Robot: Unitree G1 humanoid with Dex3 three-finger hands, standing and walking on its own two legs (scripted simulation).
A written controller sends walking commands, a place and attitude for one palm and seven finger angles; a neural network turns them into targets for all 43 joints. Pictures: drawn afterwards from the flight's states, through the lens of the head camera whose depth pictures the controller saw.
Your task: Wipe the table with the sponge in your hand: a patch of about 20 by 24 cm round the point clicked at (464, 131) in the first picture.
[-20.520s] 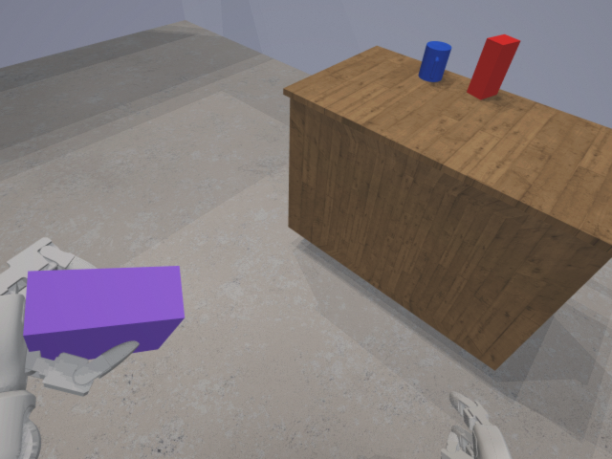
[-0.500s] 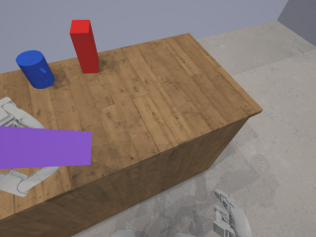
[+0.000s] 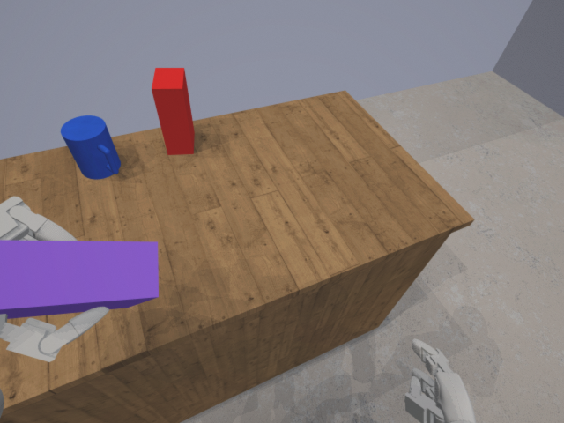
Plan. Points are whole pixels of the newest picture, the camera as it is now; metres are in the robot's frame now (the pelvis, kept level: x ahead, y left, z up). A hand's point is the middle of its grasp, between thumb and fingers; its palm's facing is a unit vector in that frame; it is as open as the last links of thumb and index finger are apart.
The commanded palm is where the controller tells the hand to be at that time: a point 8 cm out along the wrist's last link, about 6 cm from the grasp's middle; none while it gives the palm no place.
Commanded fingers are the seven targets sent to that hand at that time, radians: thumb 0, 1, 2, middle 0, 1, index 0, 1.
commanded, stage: shuffle to correct the standing spot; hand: left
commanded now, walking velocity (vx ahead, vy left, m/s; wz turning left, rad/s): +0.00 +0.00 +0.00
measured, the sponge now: (99, 280) +0.23 +0.21 +0.15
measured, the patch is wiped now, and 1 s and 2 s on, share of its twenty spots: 0.00 0.00 0.00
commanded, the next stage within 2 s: none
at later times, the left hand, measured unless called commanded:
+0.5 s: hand (98, 266) +0.23 +0.21 +0.17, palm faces +0.37 -0.84 -0.39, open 9.6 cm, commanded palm +0.17 +0.24 +0.18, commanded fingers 0.00 0.10 1.30 -1.20 -1.60 -1.20 -1.60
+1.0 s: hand (165, 258) +0.25 +0.15 +0.16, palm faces +0.41 -0.82 -0.41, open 9.6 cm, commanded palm +0.20 +0.17 +0.18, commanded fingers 0.00 0.10 1.30 -1.20 -1.60 -1.20 -1.60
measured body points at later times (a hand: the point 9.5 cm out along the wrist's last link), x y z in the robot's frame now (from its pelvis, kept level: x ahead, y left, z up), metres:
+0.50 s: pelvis +0.02 -0.04 +0.00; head +0.04 -0.03 +0.45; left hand +0.21 +0.25 +0.19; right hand +0.19 -0.26 -0.08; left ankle +0.00 +0.09 -0.73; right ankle +0.02 -0.10 -0.73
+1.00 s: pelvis +0.05 -0.11 +0.01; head +0.07 -0.11 +0.45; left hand +0.22 +0.19 +0.19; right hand +0.22 -0.33 -0.09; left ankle +0.08 +0.02 -0.67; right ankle +0.02 -0.10 -0.73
